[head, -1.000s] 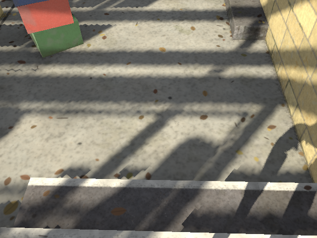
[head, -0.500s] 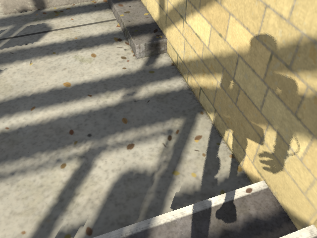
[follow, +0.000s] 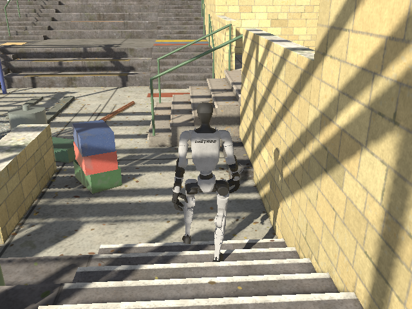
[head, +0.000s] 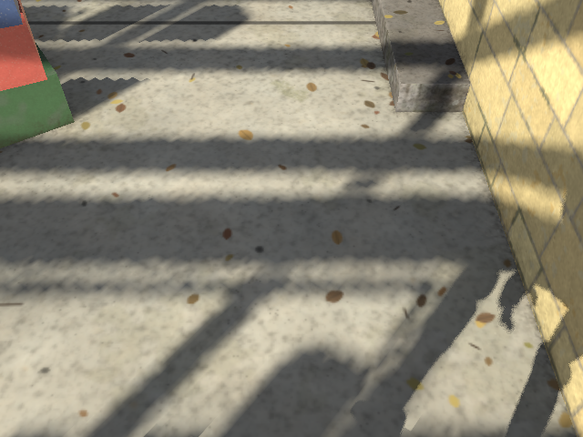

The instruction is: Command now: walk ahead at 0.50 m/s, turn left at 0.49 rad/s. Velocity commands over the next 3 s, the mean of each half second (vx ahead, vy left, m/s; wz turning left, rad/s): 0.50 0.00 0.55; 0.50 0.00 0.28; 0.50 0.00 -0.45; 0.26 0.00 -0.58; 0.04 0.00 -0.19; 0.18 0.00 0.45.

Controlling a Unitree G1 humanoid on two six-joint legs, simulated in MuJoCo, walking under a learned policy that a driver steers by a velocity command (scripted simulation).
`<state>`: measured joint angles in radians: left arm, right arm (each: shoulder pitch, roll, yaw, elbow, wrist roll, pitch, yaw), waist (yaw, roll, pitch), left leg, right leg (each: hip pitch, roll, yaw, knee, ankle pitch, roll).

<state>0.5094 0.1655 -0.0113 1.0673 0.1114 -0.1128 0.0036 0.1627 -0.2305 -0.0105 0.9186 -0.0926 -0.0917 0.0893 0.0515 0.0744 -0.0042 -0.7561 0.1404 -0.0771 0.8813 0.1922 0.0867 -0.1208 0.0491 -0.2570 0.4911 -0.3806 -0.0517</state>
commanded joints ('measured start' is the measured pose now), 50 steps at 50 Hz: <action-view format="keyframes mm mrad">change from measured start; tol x64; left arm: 1 -22 28 -26 -30 9 -26 2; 50 -146 207 64 -113 -145 21 41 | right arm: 1 25 28 20 -33 16 8 11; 12 -247 -25 8 -77 -11 20 -7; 17 696 -250 -114 216 0 6 -35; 50 -169 26 -23 -250 112 -1 -116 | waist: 1 -52 -96 71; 50 -59 -170 5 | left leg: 1 180 20 -14 -143 302 5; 10 73 14 82 -497 58 -30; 16 1690 181 -173 -108 765 373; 26 -49 -27 -146 -444 -314 232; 34 315 -72 -383 -22 -804 160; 40 -513 -219 -49 1348 -940 -104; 50 281 -128 54 -140 -67 -144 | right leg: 1 -191 -266 99 -116 355 -156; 14 -107 -277 7 520 463 -33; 17 -826 -50 167 1407 -449 138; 39 671 -499 749 110 833 -237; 50 -339 -188 459 -332 391 -164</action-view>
